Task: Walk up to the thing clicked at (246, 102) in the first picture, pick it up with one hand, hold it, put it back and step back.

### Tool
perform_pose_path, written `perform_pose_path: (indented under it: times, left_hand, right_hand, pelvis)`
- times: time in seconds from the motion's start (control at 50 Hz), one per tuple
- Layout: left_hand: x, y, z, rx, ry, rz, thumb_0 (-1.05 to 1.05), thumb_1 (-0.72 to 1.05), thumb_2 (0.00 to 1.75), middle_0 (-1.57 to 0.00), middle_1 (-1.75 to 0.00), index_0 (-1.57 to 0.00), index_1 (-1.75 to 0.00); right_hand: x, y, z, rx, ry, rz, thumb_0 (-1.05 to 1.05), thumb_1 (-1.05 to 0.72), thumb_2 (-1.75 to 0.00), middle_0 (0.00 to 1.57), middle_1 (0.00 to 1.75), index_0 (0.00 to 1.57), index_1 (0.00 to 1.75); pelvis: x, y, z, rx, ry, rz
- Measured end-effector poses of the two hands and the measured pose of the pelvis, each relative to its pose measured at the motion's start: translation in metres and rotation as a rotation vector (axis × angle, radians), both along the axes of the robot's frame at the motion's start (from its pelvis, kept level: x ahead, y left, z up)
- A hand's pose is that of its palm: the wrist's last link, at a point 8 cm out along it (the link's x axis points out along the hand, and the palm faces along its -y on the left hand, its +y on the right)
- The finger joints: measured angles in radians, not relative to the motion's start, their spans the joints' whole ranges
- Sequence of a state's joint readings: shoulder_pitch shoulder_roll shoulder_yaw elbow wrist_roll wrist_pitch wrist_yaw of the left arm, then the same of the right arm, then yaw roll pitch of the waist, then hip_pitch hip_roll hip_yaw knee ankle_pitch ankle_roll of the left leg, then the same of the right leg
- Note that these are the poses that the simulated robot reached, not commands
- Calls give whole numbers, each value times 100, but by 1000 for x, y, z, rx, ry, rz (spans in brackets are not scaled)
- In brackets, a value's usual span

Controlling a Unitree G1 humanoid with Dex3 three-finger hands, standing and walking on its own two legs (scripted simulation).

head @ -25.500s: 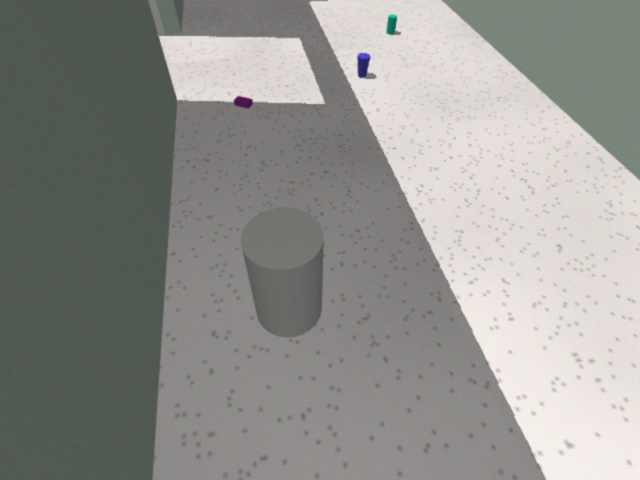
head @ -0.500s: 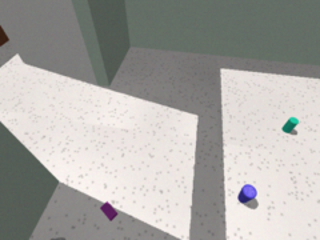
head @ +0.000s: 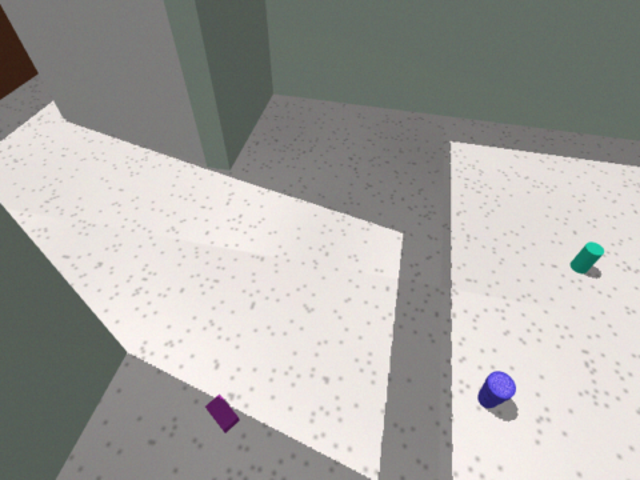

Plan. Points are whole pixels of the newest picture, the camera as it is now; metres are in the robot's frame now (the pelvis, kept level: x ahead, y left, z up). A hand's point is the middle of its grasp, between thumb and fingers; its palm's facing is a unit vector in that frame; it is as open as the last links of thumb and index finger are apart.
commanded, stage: stand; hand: left
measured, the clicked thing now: (222, 413) +0.42 +0.30 -0.77
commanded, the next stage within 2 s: none
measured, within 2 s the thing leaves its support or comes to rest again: neither
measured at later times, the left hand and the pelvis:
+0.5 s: hand out of the picture +0.08 +0.26 -0.16, palm faces -0.03 -0.94 -0.33, open 7.3 cm; pelvis +0.00 +0.01 +0.00, yaw +1 degrees
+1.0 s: hand out of the picture +0.08 +0.26 -0.16, palm faces -0.02 -0.94 -0.33, open 7.4 cm; pelvis +0.02 +0.01 +0.00, yaw +1 degrees
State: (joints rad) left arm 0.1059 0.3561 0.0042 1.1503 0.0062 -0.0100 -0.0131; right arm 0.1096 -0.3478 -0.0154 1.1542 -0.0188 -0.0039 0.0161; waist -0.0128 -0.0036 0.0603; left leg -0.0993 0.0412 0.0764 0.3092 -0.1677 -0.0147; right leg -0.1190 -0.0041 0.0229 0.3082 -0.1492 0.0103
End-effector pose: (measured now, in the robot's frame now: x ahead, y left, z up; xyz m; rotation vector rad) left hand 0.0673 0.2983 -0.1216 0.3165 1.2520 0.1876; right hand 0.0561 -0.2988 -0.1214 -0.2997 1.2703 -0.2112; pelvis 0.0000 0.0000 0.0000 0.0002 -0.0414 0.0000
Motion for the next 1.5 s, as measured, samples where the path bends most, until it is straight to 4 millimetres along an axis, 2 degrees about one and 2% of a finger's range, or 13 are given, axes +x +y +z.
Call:
perform_pose_path:
  times: [0.12, 0.38, 0.8, 1.14, 1.5]
  left_hand:
    - [-4, 2, -1, -3, 10, 4, 0, 91, 90, -21, -30, -20, -30]
    - [6, 4, 0, -5, -26, -6, 0, 91, 90, -21, -30, -20, -30]
    - [6, 7, 0, 0, -4, 5, 0, 91, 90, -21, -30, -20, -30]
    - [16, 6, 1, 2, -21, 6, 0, 91, 90, -21, -30, -20, -30]
    - [11, 4, 1, 3, -20, 13, 0, 91, 90, -21, -30, -20, -30]
  right_hand:
    - [-1, 3, 0, -4, 5, -2, 1, -91, -89, 21, 30, 20, 30]
    - [15, 9, 2, 0, -35, 17, 1, -91, -89, 21, 30, 20, 30]
    - [24, 9, 1, -3, -16, 28, 1, -91, -89, 21, 30, 20, 30]
    - [37, 10, 1, -1, -40, 35, 1, -91, -89, 21, 30, 20, 30]
    - [31, 8, 2, -3, -31, 32, 1, -91, -89, 21, 30, 20, 30]
  pelvis:
    - [0, 3, 0, 1, -1, 2]
    - [2, 6, 0, 2, 1, 7]
    - [11, 7, 0, 1, 10, 17]
    - [17, 7, 0, 2, 9, 20]
    - [15, 5, 0, 1, 5, 24]
